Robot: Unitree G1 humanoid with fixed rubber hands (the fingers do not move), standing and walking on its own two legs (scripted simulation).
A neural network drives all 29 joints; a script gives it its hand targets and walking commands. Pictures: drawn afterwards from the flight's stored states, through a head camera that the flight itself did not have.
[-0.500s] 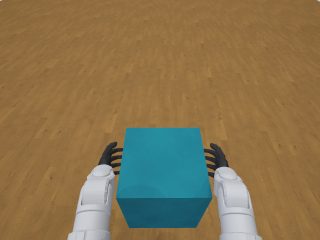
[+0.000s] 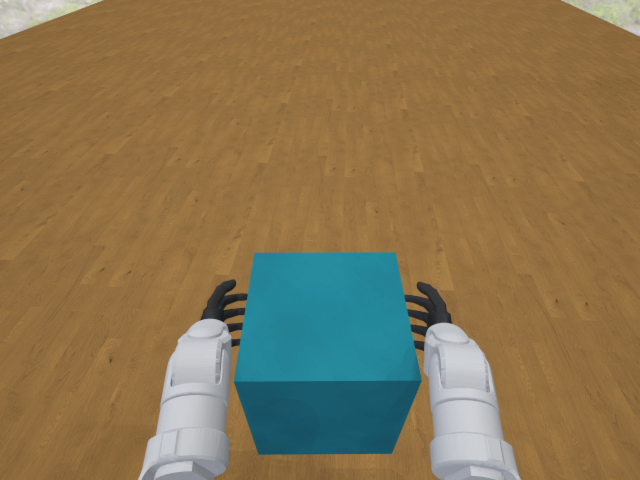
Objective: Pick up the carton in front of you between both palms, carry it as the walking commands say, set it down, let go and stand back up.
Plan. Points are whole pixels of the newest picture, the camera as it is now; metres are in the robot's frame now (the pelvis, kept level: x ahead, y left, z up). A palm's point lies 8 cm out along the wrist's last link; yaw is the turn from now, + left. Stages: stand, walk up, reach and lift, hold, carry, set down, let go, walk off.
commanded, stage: set down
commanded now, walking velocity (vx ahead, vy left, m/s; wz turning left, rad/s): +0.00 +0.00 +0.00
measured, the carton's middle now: (325, 356) +0.32 +0.00 -0.04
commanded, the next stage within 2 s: none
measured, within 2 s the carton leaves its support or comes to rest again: neither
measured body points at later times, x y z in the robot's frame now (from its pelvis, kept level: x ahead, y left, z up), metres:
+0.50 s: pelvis -0.03 +0.00 -0.06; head +0.15 +0.00 +0.35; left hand +0.37 +0.15 -0.12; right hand +0.39 -0.15 -0.12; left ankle +0.05 +0.10 -0.74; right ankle +0.05 -0.11 -0.74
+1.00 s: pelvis -0.01 -0.01 -0.18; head +0.23 -0.01 +0.20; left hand +0.42 +0.17 -0.27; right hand +0.45 -0.13 -0.27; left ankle +0.05 +0.10 -0.74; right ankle +0.05 -0.11 -0.74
